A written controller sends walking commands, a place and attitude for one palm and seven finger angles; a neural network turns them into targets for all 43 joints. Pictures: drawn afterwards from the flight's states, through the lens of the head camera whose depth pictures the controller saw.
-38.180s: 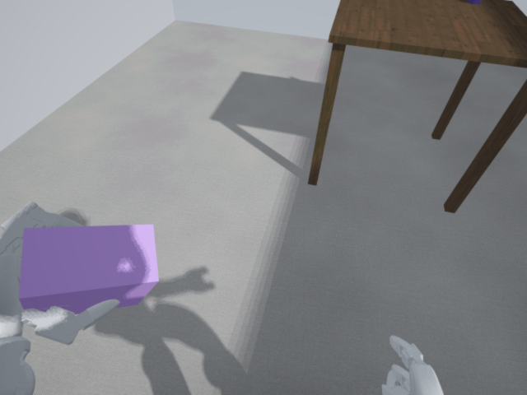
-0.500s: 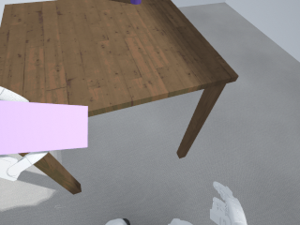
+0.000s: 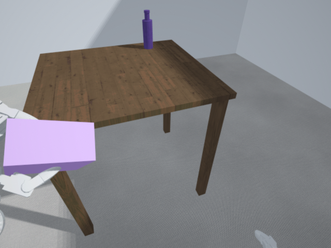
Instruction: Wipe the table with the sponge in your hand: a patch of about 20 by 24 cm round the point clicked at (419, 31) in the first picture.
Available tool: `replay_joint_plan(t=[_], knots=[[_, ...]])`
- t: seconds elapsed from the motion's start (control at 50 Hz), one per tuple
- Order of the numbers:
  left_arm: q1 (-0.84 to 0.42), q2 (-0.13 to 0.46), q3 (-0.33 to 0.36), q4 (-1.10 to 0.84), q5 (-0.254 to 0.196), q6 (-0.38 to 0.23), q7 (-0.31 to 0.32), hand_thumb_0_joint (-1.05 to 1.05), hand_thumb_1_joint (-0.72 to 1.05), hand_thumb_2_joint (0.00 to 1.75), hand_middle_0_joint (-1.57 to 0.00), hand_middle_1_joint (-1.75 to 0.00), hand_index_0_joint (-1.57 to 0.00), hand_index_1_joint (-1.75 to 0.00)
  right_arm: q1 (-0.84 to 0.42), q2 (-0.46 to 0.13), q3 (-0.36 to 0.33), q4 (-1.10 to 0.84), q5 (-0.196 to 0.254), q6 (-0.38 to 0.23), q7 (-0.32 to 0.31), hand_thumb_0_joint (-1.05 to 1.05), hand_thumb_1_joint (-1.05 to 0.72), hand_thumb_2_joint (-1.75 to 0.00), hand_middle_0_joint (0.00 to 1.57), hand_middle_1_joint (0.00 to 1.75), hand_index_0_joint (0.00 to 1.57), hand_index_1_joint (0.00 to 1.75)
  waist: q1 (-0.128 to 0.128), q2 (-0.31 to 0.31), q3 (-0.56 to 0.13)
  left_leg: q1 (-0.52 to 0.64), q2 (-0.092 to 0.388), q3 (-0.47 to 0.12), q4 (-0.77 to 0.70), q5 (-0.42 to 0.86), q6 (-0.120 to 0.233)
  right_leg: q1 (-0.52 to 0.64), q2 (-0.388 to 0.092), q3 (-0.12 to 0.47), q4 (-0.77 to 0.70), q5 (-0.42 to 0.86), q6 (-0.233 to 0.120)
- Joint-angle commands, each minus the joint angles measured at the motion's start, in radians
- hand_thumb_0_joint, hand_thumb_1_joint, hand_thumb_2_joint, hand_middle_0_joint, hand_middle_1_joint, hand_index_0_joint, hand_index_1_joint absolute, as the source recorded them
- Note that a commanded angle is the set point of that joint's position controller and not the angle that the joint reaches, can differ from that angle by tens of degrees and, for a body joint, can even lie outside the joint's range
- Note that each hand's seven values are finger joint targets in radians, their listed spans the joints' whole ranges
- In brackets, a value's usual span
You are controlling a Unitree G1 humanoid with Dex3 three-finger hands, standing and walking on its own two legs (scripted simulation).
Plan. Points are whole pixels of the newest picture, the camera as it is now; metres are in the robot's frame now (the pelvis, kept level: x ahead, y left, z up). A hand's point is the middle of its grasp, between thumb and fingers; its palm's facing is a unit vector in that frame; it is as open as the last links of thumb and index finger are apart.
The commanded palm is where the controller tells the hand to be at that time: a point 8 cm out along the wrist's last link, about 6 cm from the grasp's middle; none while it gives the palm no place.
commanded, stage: stop stepping back and stand still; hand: left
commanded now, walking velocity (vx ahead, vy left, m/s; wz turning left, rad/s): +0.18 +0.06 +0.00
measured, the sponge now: (61, 149) +0.23 +0.20 +0.21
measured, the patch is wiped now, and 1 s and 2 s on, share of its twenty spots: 0.90 0.90 0.90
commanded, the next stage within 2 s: stand and wait in 0.40 s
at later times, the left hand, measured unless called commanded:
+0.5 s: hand (18, 156) +0.19 +0.25 +0.24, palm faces +0.45 -0.82 -0.35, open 10.4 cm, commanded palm +0.13 +0.29 +0.27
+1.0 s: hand (14, 146) +0.21 +0.26 +0.24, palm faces +0.38 -0.83 -0.41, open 10.5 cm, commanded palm +0.16 +0.32 +0.27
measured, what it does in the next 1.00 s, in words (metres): steps on the spot: left foot, then right foot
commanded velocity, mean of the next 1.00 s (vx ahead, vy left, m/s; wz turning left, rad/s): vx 0.05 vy -0.01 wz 0.00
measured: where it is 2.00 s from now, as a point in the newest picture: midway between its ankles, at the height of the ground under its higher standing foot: outside the picture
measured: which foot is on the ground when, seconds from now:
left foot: up 0.00-0.22, down 0.24-1.00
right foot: down 0.00-0.24, up 0.26-0.38, down 0.40-1.00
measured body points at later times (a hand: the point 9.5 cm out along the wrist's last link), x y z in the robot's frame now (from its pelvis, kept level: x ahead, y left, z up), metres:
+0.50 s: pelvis -0.03 +0.01 +0.01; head -0.04 +0.00 +0.46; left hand +0.16 +0.29 +0.25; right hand +0.13 -0.21 -0.09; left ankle -0.02 +0.14 -0.67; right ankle -0.03 -0.06 -0.72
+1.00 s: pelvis -0.01 +0.04 +0.02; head +0.00 +0.04 +0.47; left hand +0.18 +0.31 +0.26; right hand +0.17 -0.19 -0.06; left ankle +0.02 +0.15 -0.72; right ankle -0.03 -0.06 -0.72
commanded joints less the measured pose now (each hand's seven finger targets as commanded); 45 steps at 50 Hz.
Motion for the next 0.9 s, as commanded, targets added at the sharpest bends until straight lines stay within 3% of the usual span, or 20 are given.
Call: replay_joint_plan(t=[0.0,0.02,0.08,0.16,0.18,0.22,0.24,0.26,0.34,0.36,0.38,0.4,0.44,0.5,0.56,0.6,0.64,0.66,0.7,0.88], knots=[[-0.361,0.173,0.045,-0.181,0.01,-0.09,-0.007,0.0,0.1,1.3,-1.2,-1.6,-1.2,-1.6,-0.232,-0.107,-0.032,-0.101,-0.015,-0.058,0.007,0.0,-0.9,-0.9,0.2,0.3,0.2,0.3,-0.016,-0.104,0.109,-0.268,0.007,-0.08,0.457,0.068,0.006,0.007,-0.39,0.616,-0.505,-0.228,-0.124],[-0.35,0.207,0.07,-0.174,0.006,-0.093,-0.004,0.0,0.1,1.3,-1.2,-1.6,-1.2,-1.6,-0.194,-0.108,-0.037,-0.091,-0.011,-0.055,0.007,0.0,-0.9,-0.9,0.2,0.3,0.2,0.3,-0.019,-0.079,0.114,-0.233,0.023,-0.083,0.422,0.085,0.01,-0.041,-0.37,0.585,-0.489,-0.292,-0.131],[-0.309,0.183,0.057,-0.164,-0.011,-0.086,0.002,0.0,0.1,1.3,-1.2,-1.6,-1.2,-1.6,-0.195,-0.07,-0.011,-0.097,-0.013,-0.028,-0.004,0.0,-0.9,-0.9,0.2,0.3,0.2,0.3,-0.014,-0.094,0.104,0.0,0.036,0.009,0.168,0.127,0.018,-0.198,-0.294,0.29,-0.459,-0.349,-0.087],[-0.226,0.169,0.054,-0.184,-0.019,-0.084,0.032,0.0,0.1,1.3,-1.2,-1.6,-1.2,-1.6,-0.216,-0.066,0.003,-0.131,-0.02,-0.042,-0.033,0.0,-0.9,-0.9,0.2,0.3,0.2,0.3,0.004,-0.051,0.035,0.221,-0.007,0.094,-0.215,-0.009,0.039,-0.176,-0.204,0.192,-0.321,-0.444,-0.057],[-0.221,0.167,0.06,-0.198,-0.022,-0.086,0.038,0.0,0.1,1.3,-1.2,-1.6,-1.2,-1.6,-0.224,-0.083,0.0,-0.137,-0.026,-0.044,-0.035,0.0,-0.9,-0.9,0.2,0.3,0.2,0.3,0.008,0.036,0.039,0.18,0.038,-0.022,-0.323,-0.136,0.07,-0.152,-0.149,0.174,-0.225,-0.429,-0.037],[-0.264,0.165,0.069,-0.259,-0.017,-0.085,0.042,0.0,0.1,1.3,-1.2,-1.6,-1.2,-1.6,-0.219,-0.102,-0.002,-0.155,-0.014,-0.044,-0.027,0.0,-0.9,-0.9,0.2,0.3,0.2,0.3,0.009,0.305,0.044,0.1,0.279,-0.383,-0.604,-0.433,0.154,-0.147,0.019,-0.005,0.201,-0.218,0.036],[-0.276,0.224,0.128,-0.25,0.003,-0.074,0.035,0.0,0.1,1.3,-1.2,-1.6,-1.2,-1.6,-0.24,-0.097,-0.024,-0.166,-0.022,-0.049,-0.024,0.0,-0.9,-0.9,0.2,0.3,0.2,0.3,0.046,0.244,-0.031,-0.043,0.265,-0.259,-0.608,-0.216,0.145,0.015,0.007,0.024,0.413,-0.202,0.028],[-0.295,0.206,0.111,-0.226,-0.011,-0.074,0.032,0.0,0.1,1.3,-1.2,-1.6,-1.2,-1.6,-0.199,-0.067,-0.02,-0.145,-0.003,-0.052,-0.011,0.0,-0.9,-0.9,0.2,0.3,0.2,0.3,0.022,0.174,0.003,-0.024,0.241,-0.24,-0.574,-0.241,0.131,-0.012,-0.013,0.026,0.359,-0.181,0.031],[-0.148,0.149,0.074,-0.123,-0.015,-0.043,0.028,0.0,0.1,1.3,-1.2,-1.6,-1.2,-1.6,-0.253,-0.081,-0.003,-0.151,-0.002,-0.043,0.006,0.0,-0.9,-0.9,0.2,0.3,0.2,0.3,0.038,0.182,0.111,-0.188,0.159,-0.121,-0.401,-0.254,0.063,0.203,-0.01,0.001,-0.095,-0.115,0.018],[-0.15,0.157,0.075,-0.12,-0.008,-0.045,0.019,0.0,0.1,1.3,-1.2,-1.6,-1.2,-1.6,-0.259,-0.084,-0.009,-0.159,-0.009,-0.034,0.007,0.0,-0.9,-0.9,0.2,0.3,0.2,0.3,0.05,0.023,0.151,-0.271,0.079,-0.028,-0.16,-0.187,0.034,0.246,-0.049,0.096,-0.268,-0.096,-0.015],[-0.164,0.178,0.08,-0.13,-0.008,-0.049,0.008,0.0,0.1,1.3,-1.2,-1.6,-1.2,-1.6,-0.241,-0.072,-0.022,-0.157,-0.006,-0.024,0.013,0.0,-0.9,-0.9,0.2,0.3,0.2,0.3,0.041,-0.299,0.137,-0.341,-0.012,0.044,0.203,-0.084,0.002,0.238,-0.25,0.446,-0.445,-0.131,-0.098],[-0.211,0.184,0.075,-0.131,-0.017,-0.055,0.004,0.0,0.1,1.3,-1.2,-1.6,-1.2,-1.6,-0.247,-0.087,-0.017,-0.145,-0.005,-0.033,0.016,0.0,-0.9,-0.9,0.2,0.3,0.2,0.3,0.013,-0.304,0.163,-0.343,-0.011,-0.006,0.355,-0.023,-0.014,0.176,-0.344,0.531,-0.475,0.113,-0.093],[-0.234,0.204,0.112,-0.188,-0.025,-0.089,0.006,0.0,0.1,1.3,-1.2,-1.6,-1.2,-1.6,-0.209,-0.09,-0.029,-0.117,-0.002,-0.056,0.021,0.0,-0.9,-0.9,0.2,0.3,0.2,0.3,-0.004,-0.136,0.01,-0.251,0.022,-0.061,0.351,0.071,-0.015,0.232,-0.333,0.446,-0.367,0.324,-0.093],[-0.192,0.208,0.122,-0.32,-0.025,-0.111,0.015,0.0,0.1,1.3,-1.2,-1.6,-1.2,-1.6,-0.217,-0.065,-0.017,-0.136,-0.011,-0.046,0.011,0.0,-0.9,-0.9,0.2,0.3,0.2,0.3,0.0,-0.014,0.0,-0.067,0.033,-0.006,0.039,0.127,-0.007,0.193,-0.295,0.263,-0.271,0.497,-0.101],[-0.14,0.18,0.111,-0.343,-0.029,-0.114,0.041,0.0,0.1,1.3,-1.2,-1.6,-1.2,-1.6,-0.23,-0.072,-0.017,-0.135,-0.018,-0.055,-0.003,0.0,-0.9,-0.9,0.2,0.3,0.2,0.3,0.01,0.0,-0.031,0.18,0.003,0.015,-0.274,0.321,0.01,0.168,-0.203,0.178,-0.198,0.318,-0.036],[-0.104,0.169,0.111,-0.317,-0.028,-0.105,0.05,0.0,0.1,1.3,-1.2,-1.6,-1.2,-1.6,-0.247,-0.112,-0.039,-0.147,-0.014,-0.056,-0.011,0.0,-0.9,-0.9,0.2,0.3,0.2,0.3,0.029,0.129,-0.023,0.256,0.138,-0.165,-0.346,0.41,0.064,0.082,-0.099,0.123,-0.136,0.162,0.025],[-0.166,0.173,0.116,-0.288,-0.022,-0.102,0.049,0.0,0.1,1.3,-1.2,-1.6,-1.2,-1.6,-0.257,-0.129,-0.044,-0.15,0.004,-0.044,-0.003,0.0,-0.9,-0.9,0.2,0.3,0.2,0.3,0.038,0.092,0.023,0.163,0.157,-0.208,-0.335,0.34,0.068,0.089,-0.056,0.13,-0.186,0.082,0.052],[-0.16,0.19,0.144,-0.234,-0.014,-0.091,0.052,0.0,0.1,1.3,-1.2,-1.6,-1.2,-1.6,-0.228,-0.117,-0.041,-0.144,0.003,-0.044,-0.003,0.0,-0.9,-0.9,0.2,0.3,0.2,0.3,0.023,0.043,0.012,0.169,0.113,-0.139,-0.264,0.521,0.053,0.138,-0.054,0.128,-0.177,0.268,0.033],[-0.144,0.192,0.14,-0.222,-0.012,-0.092,0.038,0.0,0.1,1.3,-1.2,-1.6,-1.2,-1.6,-0.225,-0.104,-0.036,-0.137,0.0,-0.034,0.003,0.0,-0.9,-0.9,0.2,0.3,0.2,0.3,0.009,0.112,-0.033,0.167,0.092,-0.115,-0.255,0.6,0.029,0.192,-0.09,0.132,-0.157,0.368,0.025],[-0.033,0.191,0.136,-0.303,-0.027,-0.102,0.021,0.0,0.1,1.3,-1.2,-1.6,-1.2,-1.6,-0.259,-0.094,-0.029,-0.175,-0.006,-0.012,0.019,0.0,-0.9,-0.9,0.2,0.3,0.2,0.3,0.016,0.048,-0.056,0.156,0.086,-0.098,-0.291,0.541,0.02,0.21,-0.1,0.138,-0.209,0.351,0.027]])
